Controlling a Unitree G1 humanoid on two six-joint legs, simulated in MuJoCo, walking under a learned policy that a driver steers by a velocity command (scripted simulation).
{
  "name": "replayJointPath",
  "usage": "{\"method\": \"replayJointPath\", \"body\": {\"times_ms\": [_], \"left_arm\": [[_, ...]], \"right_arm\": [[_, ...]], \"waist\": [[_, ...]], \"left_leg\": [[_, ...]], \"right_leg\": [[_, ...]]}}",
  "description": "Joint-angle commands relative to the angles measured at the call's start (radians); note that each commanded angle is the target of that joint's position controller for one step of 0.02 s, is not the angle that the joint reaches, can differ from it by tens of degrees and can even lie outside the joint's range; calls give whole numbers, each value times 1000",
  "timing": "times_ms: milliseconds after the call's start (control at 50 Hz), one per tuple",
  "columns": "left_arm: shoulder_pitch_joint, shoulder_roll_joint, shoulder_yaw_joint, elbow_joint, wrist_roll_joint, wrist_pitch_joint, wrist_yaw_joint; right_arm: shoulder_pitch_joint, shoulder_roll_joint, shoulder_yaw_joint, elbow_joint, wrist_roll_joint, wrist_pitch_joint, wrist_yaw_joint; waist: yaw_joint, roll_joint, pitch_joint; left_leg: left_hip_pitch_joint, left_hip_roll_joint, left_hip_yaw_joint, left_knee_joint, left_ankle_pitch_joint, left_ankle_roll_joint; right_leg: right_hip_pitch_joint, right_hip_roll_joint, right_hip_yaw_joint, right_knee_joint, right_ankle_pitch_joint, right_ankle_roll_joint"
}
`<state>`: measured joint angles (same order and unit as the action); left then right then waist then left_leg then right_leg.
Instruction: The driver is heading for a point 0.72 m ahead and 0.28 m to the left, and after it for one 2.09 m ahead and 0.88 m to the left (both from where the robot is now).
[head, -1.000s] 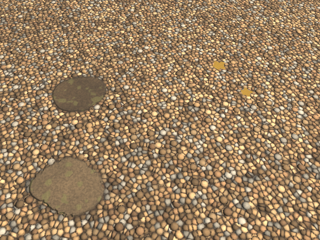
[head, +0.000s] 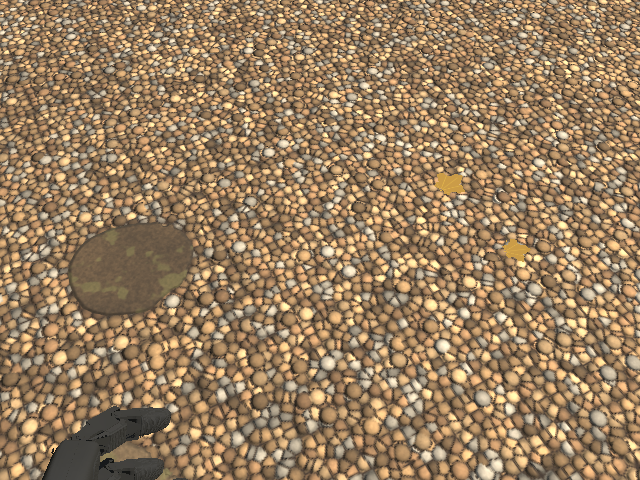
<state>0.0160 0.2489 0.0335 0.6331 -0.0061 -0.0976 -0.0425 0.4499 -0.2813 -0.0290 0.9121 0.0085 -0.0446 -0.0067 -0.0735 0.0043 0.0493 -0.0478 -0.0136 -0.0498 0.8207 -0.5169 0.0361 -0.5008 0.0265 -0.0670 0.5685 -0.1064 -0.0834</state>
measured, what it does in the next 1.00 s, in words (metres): walks ahead, turning left: left foot, then right foot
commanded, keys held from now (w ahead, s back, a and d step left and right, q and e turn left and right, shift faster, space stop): w+q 0.96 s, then q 0.04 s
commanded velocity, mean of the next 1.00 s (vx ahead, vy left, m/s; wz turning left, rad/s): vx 0.49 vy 0.00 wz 0.49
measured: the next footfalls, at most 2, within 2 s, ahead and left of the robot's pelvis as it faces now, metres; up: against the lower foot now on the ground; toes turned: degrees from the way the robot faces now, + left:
left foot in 0.50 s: +0.42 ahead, +0.17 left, +0.00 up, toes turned +16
right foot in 0.98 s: +0.76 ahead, +0.09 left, +0.00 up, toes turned +34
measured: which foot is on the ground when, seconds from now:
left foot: up 0.00-0.48, down 0.50-1.00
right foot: down 0.00-0.50, up 0.52-0.96, down 0.98-1.00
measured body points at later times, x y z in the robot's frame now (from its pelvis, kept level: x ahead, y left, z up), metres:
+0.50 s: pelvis +0.28 +0.05 +0.00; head +0.32 +0.07 +0.45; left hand +0.24 +0.34 -0.14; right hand +0.54 -0.14 -0.08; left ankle +0.38 +0.16 -0.72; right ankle +0.12 -0.10 -0.71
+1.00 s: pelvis +0.57 +0.12 +0.00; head +0.59 +0.14 +0.45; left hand +0.65 +0.45 -0.06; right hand +0.75 -0.12 -0.10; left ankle +0.39 +0.16 -0.71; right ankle +0.72 +0.07 -0.72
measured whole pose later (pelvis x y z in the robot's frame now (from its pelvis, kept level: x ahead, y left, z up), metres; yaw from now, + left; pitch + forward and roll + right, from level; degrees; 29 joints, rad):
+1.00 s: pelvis +0.57 +0.12 +0.00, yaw +32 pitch +2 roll -1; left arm 0.03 0.28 0.04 0.69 0.01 -0.13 -0.02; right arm 0.39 -0.31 -0.08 0.71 0.02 -0.02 -0.02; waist -0.07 0.00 0.01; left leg -0.11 -0.09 -0.24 0.63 -0.48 0.05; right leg -0.46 0.03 0.04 0.49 -0.09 0.00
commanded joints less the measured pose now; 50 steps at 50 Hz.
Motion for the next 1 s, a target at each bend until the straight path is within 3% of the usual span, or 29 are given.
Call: {"method": "replayJointPath", "body": {"times_ms": [20, 40, 60, 80, 140, 200, 260, 360, 400, 440, 460, 480, 500, 520, 540, 560, 580, 600, 620, 640, 680, 760, 820, 880, 920, 960, 980, 1000], "left_arm": [[328, 150, 57, 40, 1, 4, 25], [264, 133, 51, 44, 2, 1, 25], [220, 108, 46, 48, 9, -5, 21], [193, 92, 42, 54, 19, -14, 19], [167, 94, 49, 92, 14, -39, 14], [181, 124, 59, 125, 21, -43, 23], [190, 147, 61, 139, 19, -34, 35], [289, 193, 73, 183, 0, 1, 45], [300, 207, 78, 193, -10, 21, 48], [275, 236, 85, 185, -14, 38, 55], [262, 248, 88, 179, -16, 47, 60], [243, 247, 85, 173, -19, 54, 65], [252, 216, 70, 157, -6, 48, 69], [351, 59, 22, 102, 29, 21, 53], [270, 131, 27, 94, -2, -22, 37], [170, 182, 41, 61, -39, -42, 27], [150, 169, 34, 54, -31, -53, 30], [148, 170, 38, 64, -6, -54, 38], [166, 180, 46, 69, 6, -44, 40], [180, 178, 48, 67, 10, -30, 38], [184, 149, 42, 66, 21, -10, 39], [39, 106, 23, 26, 22, -2, 40], [-54, 103, 18, 2, 8, -10, 28], [-83, 138, 31, -14, 0, -22, 18], [-57, 162, 43, -11, -2, -32, 15], [73, 188, 64, 22, 1, -42, 21], [187, 231, 80, 32, 24, -47, 29], [293, 314, 99, 40, 47, -38, 36]], "right_arm": [[-65, -168, -34, -125, 49, -52, 11], [-117, -151, -31, -137, 44, -54, 6], [-131, -136, -36, -137, 29, -48, 2], [-94, -119, -39, -125, 27, -32, 1], [-67, -67, -35, -121, 25, 7, -4], [-147, -69, -39, -159, 15, 13, -7], [-235, -55, -32, -186, 14, -4, 14], [-410, -35, -19, -272, 14, -9, 49], [-436, -45, -23, -307, 14, -8, 62], [-394, -76, -39, -321, 14, -2, 69], [-315, -106, -57, -311, 15, 2, 68], [-168, -152, -86, -278, 17, 5, 60], [2, -230, -122, -240, 18, 15, 40], [-21, -342, -139, -244, 23, 11, 31], [9, -267, -114, -281, 12, -6, 37], [-23, -208, -98, -272, 2, -18, 40], [-83, -182, -91, -277, 7, -24, 39], [-153, -153, -82, -290, 7, -24, 37], [-194, -126, -71, -309, -4, -24, 33], [-208, -125, -70, -318, -7, -24, 31], [-200, -143, -75, -313, 2, -28, 21], [-151, -174, -84, -291, 10, -19, -5], [-107, -183, -88, -273, 12, -11, -10], [-77, -172, -86, -255, 20, -3, -12], [-86, -169, -88, -254, 18, 2, -16], [-113, -143, -80, -264, 14, 8, -15], [-127, -93, -61, -284, 5, 7, -12], [-9, -34, -44, -302, 11, 4, -17]], "waist": [[187, -126, -241], [151, -39, -151], [116, -29, -95], [77, -62, -83], [40, -68, -33], [52, -57, 9], [83, -42, 18], [157, -17, 57], [151, -30, 54], [106, -69, -3], [57, -86, -59], [-29, -75, -137], [-104, 3, -232], [23, 273, -302], [-42, 162, -450], [-58, 108, -314], [-15, 35, -213], [29, -5, -151], [64, 10, -131], [82, 22, -123], [94, 17, -103], [49, 50, -56], [7, 79, -48], [4, 94, -48], [26, 120, -48], [98, 134, -96], [155, 83, -204], [127, -158, -359]], "left_leg": [[-681, 40, -96, 525, 48, 14], [-648, 89, -70, 475, 138, 9], [-612, 116, -65, 425, 191, 1], [-544, 143, -74, 400, 230, -5], [-518, 163, -71, 351, 261, -29], [-610, 164, -87, 238, 400, -47], [-597, 149, -37, 30, 574, -42], [-664, 130, 42, -157, 569, -9], [-675, 111, 71, -186, 483, 15], [-570, 51, 128, -192, 375, 53], [-460, 8, 155, -190, 329, 77], [-255, -39, 166, -245, 365, 112], [56, 19, 25, -275, 394, 164], [393, 279, -540, -351, 258, 345], [477, 357, -810, -498, 167, 402], [400, 327, -658, -520, 232, 342], [252, 281, -522, -516, 333, 304], [112, 242, -425, -522, 450, 277], [19, 213, -365, -543, 543, 267], [-34, 200, -346, -564, 586, 269], [-110, 181, -287, -585, 668, 275], [-190, 107, -195, -586, 603, 220], [-206, 98, -213, -569, 490, 182], [-129, 133, -299, -503, 426, 168], [-84, 156, -358, -448, 431, 155], [-94, 114, -356, -334, 502, 119], [-168, 51, -297, -110, 489, 77], [-472, -92, -161, 238, 148, -10]], "right_leg": [[762, -393, 605, -273, -234, -197], [603, -352, 480, -309, -134, -167], [489, -312, 387, -343, -56, -149], [411, -281, 309, -381, -25, -136], [292, -270, 181, -458, 44, -142], [301, -258, 78, -480, 109, -134], [338, -224, -28, -475, 163, -103], [527, -285, -80, -428, 214, -89], [606, -311, -94, -371, 315, -72], [640, -314, -123, -246, 631, -47], [635, -305, -137, -119, 779, -34], [569, -273, -164, 80, 806, -6], [344, -232, -165, 370, 568, 38], [-130, -21, -98, 729, -394, 105], [-248, 14, 150, 854, -498, 94], [-329, -39, 172, 839, -403, 70], [-308, -83, 163, 750, -314, 57], [-247, -116, 157, 659, -265, 63], [-173, -137, 163, 612, -230, 70], [-134, -139, 160, 579, -211, 82], [-113, -134, 137, 496, -179, 118], [-87, -88, 116, 196, 63, 157], [-10, -40, 110, 26, 194, 155], [7, -29, 146, -55, 164, 132], [40, -28, 156, -79, 82, 105], [219, -26, 128, -138, 55, 61], [434, -140, 217, -117, 83, 5], [798, -381, 554, -107, 165, -142]]}}
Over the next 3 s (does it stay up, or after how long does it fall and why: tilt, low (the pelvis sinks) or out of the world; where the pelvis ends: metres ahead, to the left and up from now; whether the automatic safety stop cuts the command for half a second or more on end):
stays up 0.71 0.17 0.03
